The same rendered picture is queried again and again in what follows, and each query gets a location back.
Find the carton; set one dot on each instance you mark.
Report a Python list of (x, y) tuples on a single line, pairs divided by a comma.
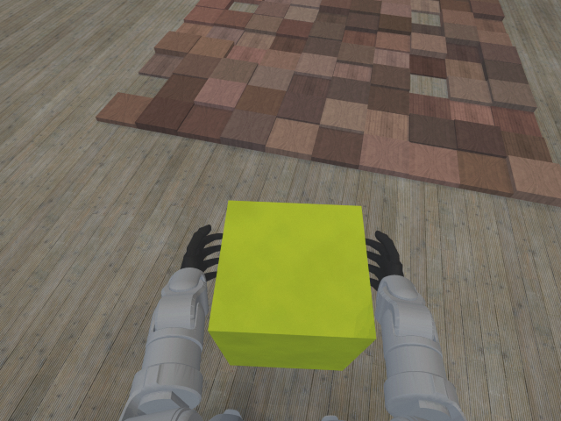
[(293, 287)]

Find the robot left hand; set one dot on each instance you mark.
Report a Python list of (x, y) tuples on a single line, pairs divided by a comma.
[(196, 253)]

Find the left robot shin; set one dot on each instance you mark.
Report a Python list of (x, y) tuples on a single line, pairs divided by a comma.
[(233, 412)]

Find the robot left forearm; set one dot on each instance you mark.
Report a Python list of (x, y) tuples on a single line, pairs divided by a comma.
[(170, 376)]

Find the robot right hand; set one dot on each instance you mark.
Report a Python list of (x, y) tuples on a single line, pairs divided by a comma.
[(388, 260)]

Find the robot right forearm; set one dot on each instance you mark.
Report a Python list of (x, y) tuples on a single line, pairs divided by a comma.
[(416, 380)]

